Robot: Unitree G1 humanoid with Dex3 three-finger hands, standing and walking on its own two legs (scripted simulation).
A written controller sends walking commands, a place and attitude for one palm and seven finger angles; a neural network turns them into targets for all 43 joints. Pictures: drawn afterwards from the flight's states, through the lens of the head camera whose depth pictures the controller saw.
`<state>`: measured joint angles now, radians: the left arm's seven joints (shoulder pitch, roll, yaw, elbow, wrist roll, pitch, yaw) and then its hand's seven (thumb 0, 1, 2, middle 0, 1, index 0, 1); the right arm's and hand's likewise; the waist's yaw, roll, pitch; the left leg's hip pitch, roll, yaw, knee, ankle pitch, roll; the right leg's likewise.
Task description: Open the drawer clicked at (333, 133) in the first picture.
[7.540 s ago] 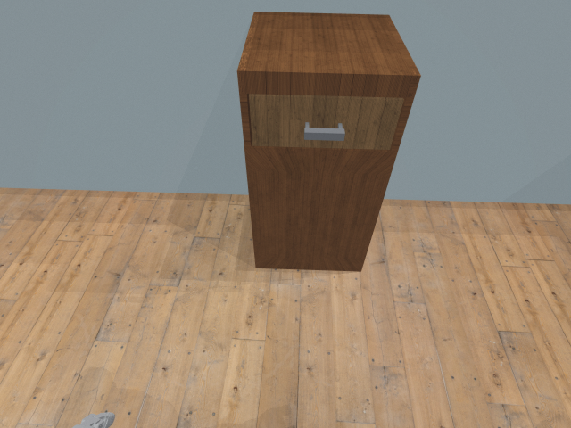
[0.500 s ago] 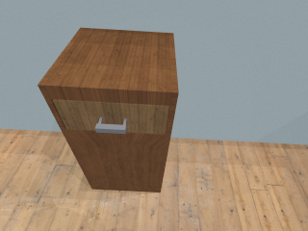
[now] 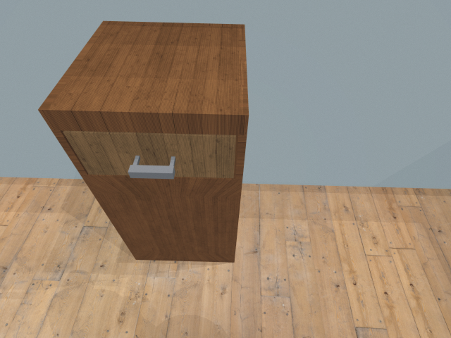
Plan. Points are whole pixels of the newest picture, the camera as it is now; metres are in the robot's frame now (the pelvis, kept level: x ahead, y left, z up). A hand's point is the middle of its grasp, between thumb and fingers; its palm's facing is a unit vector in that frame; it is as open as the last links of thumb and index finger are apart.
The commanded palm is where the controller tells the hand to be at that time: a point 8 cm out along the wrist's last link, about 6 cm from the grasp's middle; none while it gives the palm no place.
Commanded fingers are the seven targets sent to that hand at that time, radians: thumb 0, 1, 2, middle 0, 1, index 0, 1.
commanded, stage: come to a stop and stand still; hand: left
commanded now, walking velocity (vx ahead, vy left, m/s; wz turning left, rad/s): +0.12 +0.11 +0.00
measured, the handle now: (153, 165) +0.50 +0.20 -0.05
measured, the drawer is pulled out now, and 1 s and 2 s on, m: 0.00 0.00 0.00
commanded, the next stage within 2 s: look again from close up in 0.90 s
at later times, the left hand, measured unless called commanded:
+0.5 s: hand out of the picture +0.02 +0.16 -0.17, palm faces +0.03 -0.97 -0.23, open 7.3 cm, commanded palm none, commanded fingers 0.00 0.90 0.90 -0.20 -0.30 -0.20 -0.30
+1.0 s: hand out of the picture +0.01 +0.12 -0.17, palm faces +0.06 -0.98 -0.18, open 7.3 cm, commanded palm none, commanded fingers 0.00 0.90 0.90 -0.20 -0.30 -0.20 -0.30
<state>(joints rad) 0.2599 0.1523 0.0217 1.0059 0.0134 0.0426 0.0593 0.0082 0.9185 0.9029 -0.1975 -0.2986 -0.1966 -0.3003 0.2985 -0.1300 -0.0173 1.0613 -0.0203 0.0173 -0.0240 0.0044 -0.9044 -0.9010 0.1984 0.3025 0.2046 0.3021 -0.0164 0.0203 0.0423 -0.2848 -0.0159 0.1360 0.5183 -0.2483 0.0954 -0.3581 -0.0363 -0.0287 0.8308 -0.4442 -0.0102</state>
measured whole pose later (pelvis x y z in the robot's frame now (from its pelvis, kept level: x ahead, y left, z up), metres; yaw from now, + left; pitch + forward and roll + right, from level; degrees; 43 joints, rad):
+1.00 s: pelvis +0.03 -0.04 +0.01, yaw +1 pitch -1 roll +1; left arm 0.31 0.11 -0.02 1.12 0.01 -0.02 0.04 0.01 0.92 0.90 -0.20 -0.30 -0.20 -0.30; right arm 0.26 -0.17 0.01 1.12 -0.02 -0.01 -0.03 0.01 -0.93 -0.90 0.20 0.30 0.20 0.30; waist 0.01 0.00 0.02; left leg -0.17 -0.01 0.10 0.42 -0.23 0.03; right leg -0.10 -0.02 -0.04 0.44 -0.32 0.00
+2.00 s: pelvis -0.01 -0.08 -0.03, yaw -1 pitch +9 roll +4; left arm 0.30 0.21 -0.16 0.09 0.94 -0.05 0.39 0.02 0.65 0.79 -0.22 -0.47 -0.22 -0.47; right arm 0.08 -0.27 -0.04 0.58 -0.05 -0.01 0.02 0.01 -0.91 -0.90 0.19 0.30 0.20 0.30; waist 0.05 -0.03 -0.15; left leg -0.58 0.02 0.09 0.73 -0.31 -0.02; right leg -0.57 0.00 0.00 0.85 -0.44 -0.06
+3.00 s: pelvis +0.00 -0.03 -0.01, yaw +1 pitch +2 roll +0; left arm -0.04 0.43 -0.10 0.08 0.96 0.10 0.17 0.00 -0.45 0.32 -0.32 -1.18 -0.32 -1.18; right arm 0.08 -0.21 0.01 0.59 0.00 0.14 -0.02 0.01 -0.90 -0.90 0.20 0.30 0.20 0.30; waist 0.07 0.07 -0.03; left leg -0.36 -0.02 0.05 0.57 -0.26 0.04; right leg -0.28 -0.03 -0.03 0.59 -0.34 0.00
